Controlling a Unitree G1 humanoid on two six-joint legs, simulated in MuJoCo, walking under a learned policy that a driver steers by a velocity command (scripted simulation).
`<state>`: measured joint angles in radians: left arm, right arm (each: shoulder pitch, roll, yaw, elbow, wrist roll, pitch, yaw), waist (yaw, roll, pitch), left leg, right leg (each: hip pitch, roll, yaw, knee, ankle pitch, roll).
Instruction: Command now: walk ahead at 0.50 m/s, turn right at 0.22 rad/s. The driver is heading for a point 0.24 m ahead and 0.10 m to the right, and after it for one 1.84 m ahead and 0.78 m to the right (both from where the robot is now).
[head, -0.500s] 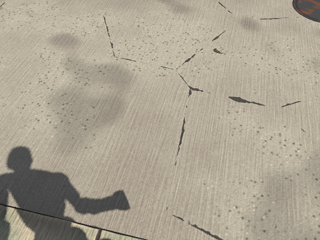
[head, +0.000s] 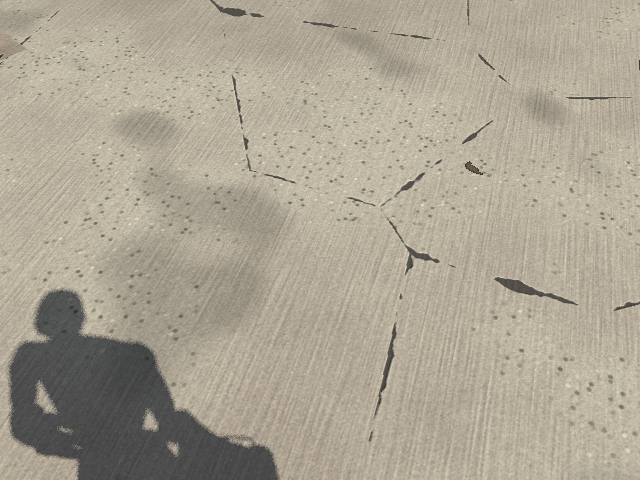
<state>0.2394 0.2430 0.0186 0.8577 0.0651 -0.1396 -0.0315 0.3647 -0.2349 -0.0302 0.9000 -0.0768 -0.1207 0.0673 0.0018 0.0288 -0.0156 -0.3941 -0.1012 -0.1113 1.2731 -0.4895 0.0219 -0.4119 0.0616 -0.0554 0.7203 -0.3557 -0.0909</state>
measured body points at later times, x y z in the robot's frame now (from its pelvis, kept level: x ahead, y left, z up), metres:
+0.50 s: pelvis +0.19 +0.01 -0.02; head +0.20 +0.00 +0.43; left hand +0.46 +0.17 -0.10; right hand +0.14 -0.22 -0.15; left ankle +0.16 +0.13 -0.71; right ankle +0.29 -0.16 -0.70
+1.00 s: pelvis +0.29 -0.05 -0.14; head +0.31 -0.09 +0.30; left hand +0.53 +0.12 -0.25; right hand +0.33 -0.36 -0.24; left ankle +0.47 +0.05 -0.78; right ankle +0.31 -0.15 -0.87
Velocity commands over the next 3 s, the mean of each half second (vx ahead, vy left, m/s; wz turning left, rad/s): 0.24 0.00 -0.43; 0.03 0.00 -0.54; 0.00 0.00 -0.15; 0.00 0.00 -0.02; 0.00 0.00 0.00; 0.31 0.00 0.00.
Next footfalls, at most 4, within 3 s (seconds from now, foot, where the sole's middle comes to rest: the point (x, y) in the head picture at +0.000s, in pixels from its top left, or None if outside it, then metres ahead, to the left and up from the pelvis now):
0.24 left None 0.20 0.13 -0.75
0.68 right None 0.34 -0.18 -0.91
1.16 left None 0.47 0.04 -0.91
2.82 right None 0.43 -0.23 -0.91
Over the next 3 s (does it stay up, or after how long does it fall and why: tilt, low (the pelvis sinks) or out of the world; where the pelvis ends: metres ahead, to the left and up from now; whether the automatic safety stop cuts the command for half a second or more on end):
stays up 0.47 -0.16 -0.13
